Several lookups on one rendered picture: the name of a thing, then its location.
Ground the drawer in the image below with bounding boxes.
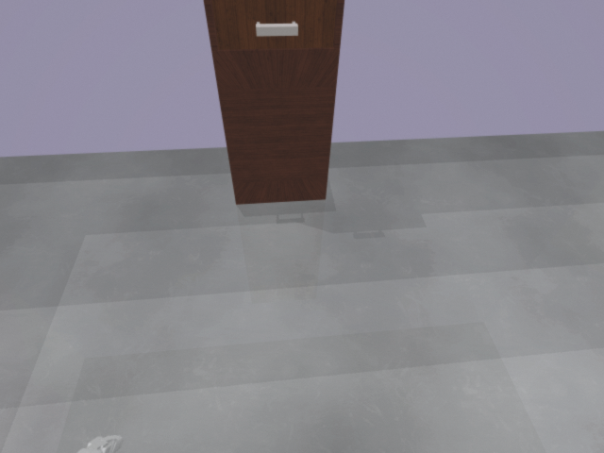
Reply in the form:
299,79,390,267
212,0,337,50

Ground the cabinet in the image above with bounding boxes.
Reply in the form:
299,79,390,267
204,0,344,205

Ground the handle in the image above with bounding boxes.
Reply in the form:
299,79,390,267
256,22,298,37

